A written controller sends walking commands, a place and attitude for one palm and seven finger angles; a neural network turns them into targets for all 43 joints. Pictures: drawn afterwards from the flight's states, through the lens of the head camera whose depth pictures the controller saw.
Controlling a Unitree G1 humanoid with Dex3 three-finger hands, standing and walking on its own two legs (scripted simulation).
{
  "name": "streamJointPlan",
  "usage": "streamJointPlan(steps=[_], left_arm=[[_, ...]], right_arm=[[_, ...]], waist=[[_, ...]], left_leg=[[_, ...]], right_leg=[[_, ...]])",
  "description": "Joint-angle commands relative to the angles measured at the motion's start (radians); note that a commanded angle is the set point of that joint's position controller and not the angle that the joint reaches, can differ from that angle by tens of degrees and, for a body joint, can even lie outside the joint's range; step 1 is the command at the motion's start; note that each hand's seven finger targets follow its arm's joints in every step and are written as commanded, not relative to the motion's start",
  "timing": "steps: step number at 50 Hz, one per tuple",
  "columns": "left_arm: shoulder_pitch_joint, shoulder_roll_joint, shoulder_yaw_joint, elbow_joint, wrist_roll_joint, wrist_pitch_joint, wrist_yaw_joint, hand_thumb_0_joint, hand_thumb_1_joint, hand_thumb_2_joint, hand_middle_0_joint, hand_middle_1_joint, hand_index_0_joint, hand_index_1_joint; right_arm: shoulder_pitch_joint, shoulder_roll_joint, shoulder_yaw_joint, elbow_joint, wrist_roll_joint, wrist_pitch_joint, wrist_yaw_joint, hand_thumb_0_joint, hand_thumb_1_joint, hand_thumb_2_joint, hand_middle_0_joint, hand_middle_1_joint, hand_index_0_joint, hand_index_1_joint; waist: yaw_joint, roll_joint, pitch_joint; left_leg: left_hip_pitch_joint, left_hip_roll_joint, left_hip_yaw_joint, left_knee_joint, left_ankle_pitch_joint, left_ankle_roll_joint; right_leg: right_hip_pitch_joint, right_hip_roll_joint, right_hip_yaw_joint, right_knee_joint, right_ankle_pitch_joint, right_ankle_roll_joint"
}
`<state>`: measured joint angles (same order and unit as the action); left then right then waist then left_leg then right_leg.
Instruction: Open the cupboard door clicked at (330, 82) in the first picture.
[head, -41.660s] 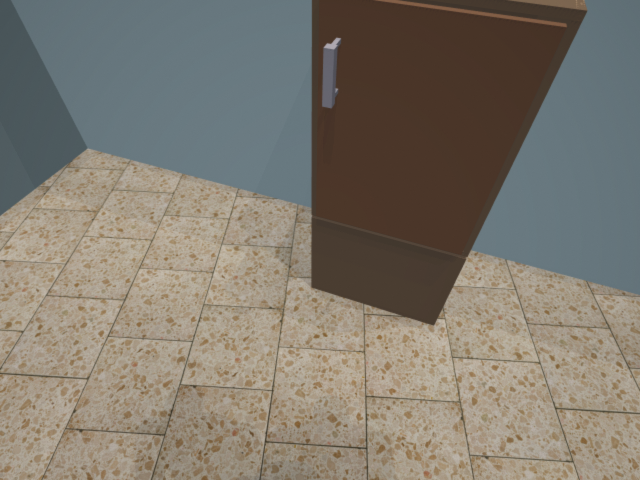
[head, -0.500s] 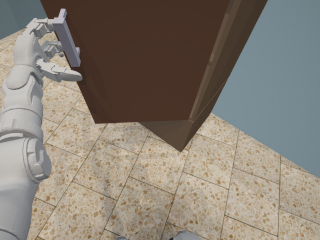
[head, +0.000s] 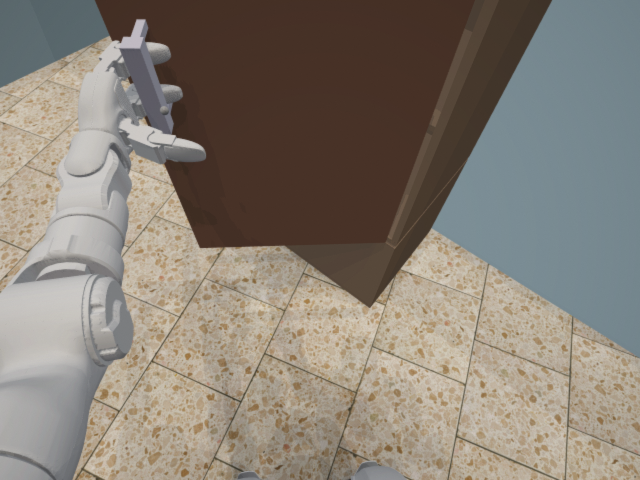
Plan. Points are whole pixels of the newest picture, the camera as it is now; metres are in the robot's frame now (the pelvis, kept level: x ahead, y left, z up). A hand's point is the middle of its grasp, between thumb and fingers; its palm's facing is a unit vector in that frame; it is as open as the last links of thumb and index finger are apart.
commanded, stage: slide the fingers in behind the handle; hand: left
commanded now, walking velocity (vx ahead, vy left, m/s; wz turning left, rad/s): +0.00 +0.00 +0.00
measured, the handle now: (152, 79) +0.58 +0.17 +0.14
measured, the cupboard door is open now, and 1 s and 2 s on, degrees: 42 42 72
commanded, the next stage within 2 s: close the thumb around the handle in 0.38 s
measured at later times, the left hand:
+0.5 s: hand (166, 110) +0.53 +0.14 +0.15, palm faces -0.02 -1.00 -0.01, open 14.1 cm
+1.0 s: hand (168, 109) +0.53 +0.14 +0.14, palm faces -0.04 -1.00 +0.00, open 7.2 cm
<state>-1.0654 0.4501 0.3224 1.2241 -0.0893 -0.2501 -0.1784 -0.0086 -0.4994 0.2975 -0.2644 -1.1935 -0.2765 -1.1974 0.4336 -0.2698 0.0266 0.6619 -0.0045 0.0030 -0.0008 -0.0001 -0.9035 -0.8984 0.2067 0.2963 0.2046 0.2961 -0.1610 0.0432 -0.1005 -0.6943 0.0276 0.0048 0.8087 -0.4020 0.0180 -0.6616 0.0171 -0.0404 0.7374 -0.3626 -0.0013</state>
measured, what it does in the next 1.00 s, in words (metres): stands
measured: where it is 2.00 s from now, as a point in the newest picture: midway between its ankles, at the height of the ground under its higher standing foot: outside the picture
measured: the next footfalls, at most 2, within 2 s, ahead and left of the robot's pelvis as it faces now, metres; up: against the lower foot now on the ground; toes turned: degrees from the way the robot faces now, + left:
none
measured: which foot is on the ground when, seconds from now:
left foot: down 0.00-1.00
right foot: down 0.00-1.00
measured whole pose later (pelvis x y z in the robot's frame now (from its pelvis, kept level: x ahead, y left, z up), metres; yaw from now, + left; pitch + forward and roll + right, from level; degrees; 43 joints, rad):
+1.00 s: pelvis +0.00 +0.00 +0.00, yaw -1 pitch +18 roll -2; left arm -1.06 0.48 0.35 1.22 -0.07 -0.25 -0.19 0.00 0.48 0.72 -0.37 -1.30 -0.37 -1.31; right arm 0.46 -0.27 0.03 0.65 -0.01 0.01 -0.01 0.00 -0.90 -0.90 0.21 0.30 0.20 0.30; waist -0.18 0.05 -0.10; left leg -0.71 0.04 0.01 0.80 -0.40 0.02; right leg -0.68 0.03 -0.03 0.73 -0.36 0.00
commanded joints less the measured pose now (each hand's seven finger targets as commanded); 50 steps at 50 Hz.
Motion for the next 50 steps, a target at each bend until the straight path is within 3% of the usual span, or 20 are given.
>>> streamJointPlan(steps=[1, 3, 6, 8, 12, 13, 14, 16, 17, 20, 22, 23, 24, 30, 33, 35, 41, 43, 46, 50], left_arm=[[-0.53, 0.195, -0.001, -0.233, 0.015, -0.071, 0.003, 0.0, -0.5, 0.3, -0.3, -1.2, -0.3, -1.2], [-0.535, 0.202, 0.011, -0.235, 0.004, -0.079, 0.0, 0.0, -0.5, 0.3, -0.3, -1.2, -0.3, -1.2], [-0.544, 0.211, 0.012, -0.196, 0.004, -0.07, -0.006, 0.0, -0.5, 0.3, -0.3, -1.2, -0.3, -1.2], [-0.549, 0.23, 0.019, -0.212, 0.009, -0.079, -0.007, 0.0, -0.5, 0.3, -0.3, -1.2, -0.3, -1.2], [-0.514, 0.245, 0.045, -0.227, -0.006, -0.081, -0.016, 0.0, -0.5, 0.3, -0.3, -1.2, -0.3, -1.2], [-0.504, 0.235, 0.036, -0.238, -0.001, -0.084, -0.018, 0.0, -0.5, 0.3, -0.3, -1.2, -0.3, -1.2], [-0.511, 0.205, 0.014, -0.241, -0.003, -0.083, -0.019, 0.0, -0.5, 0.3, -0.3, -1.2, -0.3, -1.2], [-0.511, 0.219, 0.018, -0.217, -0.003, -0.077, -0.015, 0.0, -0.5, 0.3, -0.3, -1.2, -0.3, -1.2], [-0.526, 0.186, -0.01, -0.222, -0.004, -0.08, -0.015, 0.0, -0.5, 0.3, -0.3, -1.2, -0.3, -1.2], [-0.531, 0.231, 0.018, -0.192, 0.005, -0.069, -0.008, 0.0, -0.5, 0.3, -0.3, -1.2, -0.3, -1.2], [-0.531, 0.215, 0.009, -0.205, 0.005, -0.072, -0.009, 0.0, -0.5, 0.3, -0.3, -1.2, -0.3, -1.2], [-0.557, 0.197, -0.012, -0.217, 0.006, -0.075, -0.01, 0.0, -0.5, 0.3, -0.3, -1.2, -0.3, -1.2], [-0.548, 0.197, -0.005, -0.201, 0.004, -0.072, -0.009, 0.0, -0.5, 0.3, -0.3, -1.2, -0.3, -1.2], [-0.568, 0.219, 0.004, -0.166, 0.005, -0.062, -0.007, 0.0, -0.164, 0.444, -0.324, -1.236, -0.324, -1.236], [-0.551, 0.271, 0.044, -0.191, 0.005, -0.07, -0.011, 0.0, 0.004, 0.516, -0.336, -1.254, -0.336, -1.254], [-0.518, 0.242, 0.029, -0.189, 0.006, -0.071, -0.017, 0.0, 0.116, 0.564, -0.344, -1.266, -0.344, -1.266], [-0.515, 0.271, 0.048, -0.193, 0.006, -0.06, -0.015, 0.0, 0.452, 0.708, -0.368, -1.302, -0.368, -1.302], [-0.523, 0.289, 0.069, -0.238, 0.003, -0.075, -0.014, 0.0, 0.564, 0.756, -0.376, -1.314, -0.376, -1.314], [-0.512, 0.244, 0.03, -0.219, 0.003, -0.069, -0.018, 0.0, 0.732, 0.828, -0.388, -1.332, -0.388, -1.332], [-0.5, 0.245, 0.046, -0.26, -0.003, -0.075, -0.009, 0.0, 0.9, 0.9, -0.4, -1.35, -0.4, -1.35]], right_arm=[[0.176, -0.171, -0.065, -0.048, -0.004, -0.016, -0.008, 0.0, -0.9, -0.9, 0.2, 0.3, 0.2, 0.3], [0.179, -0.172, -0.066, -0.046, -0.004, -0.015, -0.009, 0.0, -0.9, -0.9, 0.2, 0.3, 0.2, 0.3], [0.183, -0.177, -0.063, -0.042, -0.002, -0.016, -0.011, 0.0, -0.9, -0.9, 0.2, 0.3, 0.2, 0.3], [0.184, -0.176, -0.063, -0.044, -0.001, -0.018, -0.014, 0.0, -0.9, -0.9, 0.2, 0.3, 0.2, 0.3], [0.194, -0.178, -0.064, -0.047, -0.003, -0.018, -0.015, 0.0, -0.9, -0.9, 0.2, 0.3, 0.2, 0.3], [0.187, -0.174, -0.066, -0.051, -0.002, -0.017, -0.014, 0.0, -0.9, -0.9, 0.2, 0.3, 0.2, 0.3], [0.184, -0.171, -0.065, -0.049, -0.002, -0.018, -0.011, 0.0, -0.9, -0.9, 0.2, 0.3, 0.2, 0.3], [0.184, -0.177, -0.066, -0.046, 0.0, -0.015, -0.013, 0.0, -0.9, -0.9, 0.2, 0.3, 0.2, 0.3], [0.187, -0.174, -0.065, -0.045, 0.0, -0.016, -0.015, 0.0, -0.9, -0.9, 0.2, 0.3, 0.2, 0.3], [0.192, -0.181, -0.065, -0.035, -0.001, -0.016, -0.016, 0.0, -0.9, -0.9, 0.2, 0.3, 0.2, 0.3], [0.193, -0.179, -0.065, -0.042, -0.001, -0.018, -0.016, 0.0, -0.9, -0.9, 0.2, 0.3, 0.2, 0.3], [0.191, -0.178, -0.067, -0.035, 0.0, -0.019, -0.015, 0.0, -0.9, -0.9, 0.2, 0.3, 0.2, 0.3], [0.193, -0.178, -0.068, -0.031, -0.002, -0.019, -0.015, 0.0, -0.9, -0.9, 0.2, 0.3, 0.2, 0.3], [0.198, -0.184, -0.065, -0.029, -0.002, -0.023, -0.017, 0.0, -0.9, -0.9, 0.2, 0.3, 0.2, 0.3], [0.202, -0.184, -0.062, -0.038, -0.004, -0.022, -0.018, 0.0, -0.9, -0.9, 0.2, 0.3, 0.2, 0.3], [0.195, -0.179, -0.064, -0.045, -0.004, -0.02, -0.014, 0.0, -0.9, -0.9, 0.2, 0.3, 0.2, 0.3], [0.198, -0.182, -0.063, -0.052, -0.002, -0.011, -0.018, 0.0, -0.9, -0.9, 0.2, 0.3, 0.2, 0.3], [0.2, -0.181, -0.065, -0.056, -0.004, -0.011, -0.017, 0.0, -0.9, -0.9, 0.2, 0.3, 0.2, 0.3], [0.193, -0.177, -0.065, -0.053, -0.001, -0.007, -0.016, 0.0, -0.9, -0.9, 0.2, 0.3, 0.2, 0.3], [0.199, -0.177, -0.07, -0.05, -0.004, -0.007, -0.014, 0.0, -0.9, -0.9, 0.2, 0.3, 0.2, 0.3]], waist=[[-0.037, 0.061, -0.433], [-0.038, 0.064, -0.447], [-0.047, 0.032, -0.395], [-0.042, 0.063, -0.425], [-0.03, 0.044, -0.451], [-0.023, 0.076, -0.466], [-0.032, 0.082, -0.451], [-0.041, 0.044, -0.398], [-0.049, 0.053, -0.394], [-0.052, 0.04, -0.38], [-0.046, 0.079, -0.4], [-0.059, 0.089, -0.412], [-0.058, 0.07, -0.404], [-0.069, 0.039, -0.388], [-0.05, 0.067, -0.45], [-0.046, 0.062, -0.44], [-0.044, 0.056, -0.425], [-0.032, 0.085, -0.469], [-0.046, 0.067, -0.421], [-0.034, 0.077, -0.473]], left_leg=[[0.348, -0.011, -0.046, -0.052, 0.473, 0.007], [0.36, -0.01, -0.046, -0.049, 0.481, 0.006], [0.312, -0.012, -0.043, -0.061, 0.397, 0.011], [0.323, -0.014, -0.042, -0.061, 0.409, 0.011], [0.328, -0.014, -0.042, -0.058, 0.453, 0.013], [0.345, -0.013, -0.039, -0.057, 0.473, 0.009], [0.355, -0.012, -0.039, -0.057, 0.469, 0.008], [0.314, -0.012, -0.034, -0.064, 0.403, 0.012], [0.323, -0.013, -0.04, -0.065, 0.41, 0.013], [0.299, -0.012, -0.039, -0.07, 0.376, 0.014], [0.32, -0.015, -0.04, -0.063, 0.402, 0.013], [0.346, -0.011, -0.045, -0.06, 0.413, 0.01], [0.339, -0.01, -0.044, -0.057, 0.403, 0.011], [0.304, -0.012, -0.046, -0.062, 0.365, 0.014], [0.316, -0.014, -0.044, -0.055, 0.427, 0.012], [0.319, -0.014, -0.037, -0.05, 0.435, 0.013], [0.305, -0.013, -0.034, -0.053, 0.435, 0.013], [0.341, -0.011, -0.039, -0.047, 0.484, 0.01], [0.325, -0.008, -0.035, -0.052, 0.456, 0.009], [0.379, -0.002, -0.046, -0.047, 0.54, 0.003]], right_leg=[[0.119, 0.032, 0.006, -0.048, 0.425, -0.015], [0.119, 0.033, 0.008, -0.05, 0.43, -0.014], [0.113, 0.034, 0.01, -0.065, 0.382, -0.013], [0.125, 0.032, 0.013, -0.061, 0.394, -0.014], [0.16, 0.035, 0.01, -0.055, 0.436, -0.017], [0.155, 0.033, 0.012, -0.054, 0.446, -0.016], [0.136, 0.035, 0.008, -0.058, 0.436, -0.014], [0.132, 0.035, 0.012, -0.072, 0.398, -0.013], [0.121, 0.035, 0.007, -0.07, 0.392, -0.016], [0.12, 0.033, 0.011, -0.075, 0.373, -0.013], [0.113, 0.033, 0.01, -0.067, 0.382, -0.017], [0.091, 0.032, 0.009, -0.068, 0.378, -0.015], [0.089, 0.032, 0.01, -0.072, 0.373, -0.013], [0.091, 0.032, 0.011, -0.075, 0.352, -0.011], [0.133, 0.03, 0.014, -0.058, 0.412, -0.013], [0.13, 0.033, 0.013, -0.06, 0.424, -0.012], [0.135, 0.034, 0.013, -0.062, 0.426, -0.011], [0.143, 0.036, 0.012, -0.052, 0.45, -0.013], [0.125, 0.037, 0.008, -0.061, 0.432, -0.011], [0.127, 0.038, 0.003, -0.051, 0.463, -0.012]])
